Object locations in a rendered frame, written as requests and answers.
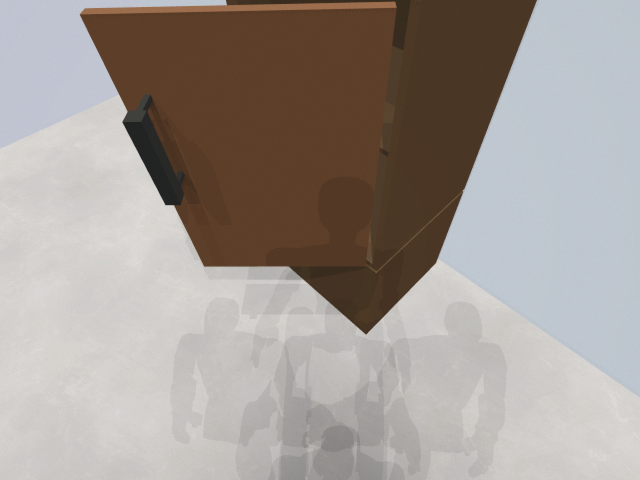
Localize handle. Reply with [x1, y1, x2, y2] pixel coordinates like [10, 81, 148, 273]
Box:
[122, 95, 185, 205]

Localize cupboard door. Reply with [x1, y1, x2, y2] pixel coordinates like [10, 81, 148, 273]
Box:
[80, 2, 397, 267]

